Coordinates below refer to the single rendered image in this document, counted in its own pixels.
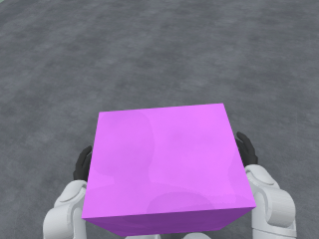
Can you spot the right robot hand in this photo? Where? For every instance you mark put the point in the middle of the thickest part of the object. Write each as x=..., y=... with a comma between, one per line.
x=246, y=150

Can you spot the carton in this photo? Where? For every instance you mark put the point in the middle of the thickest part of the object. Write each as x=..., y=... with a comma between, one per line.
x=164, y=171

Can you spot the left robot hand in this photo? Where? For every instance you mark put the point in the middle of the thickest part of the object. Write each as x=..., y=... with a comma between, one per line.
x=82, y=166

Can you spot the robot right forearm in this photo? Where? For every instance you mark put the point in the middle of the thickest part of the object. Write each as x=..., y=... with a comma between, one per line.
x=275, y=211

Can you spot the robot left forearm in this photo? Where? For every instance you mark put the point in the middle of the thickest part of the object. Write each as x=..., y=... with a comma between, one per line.
x=64, y=221

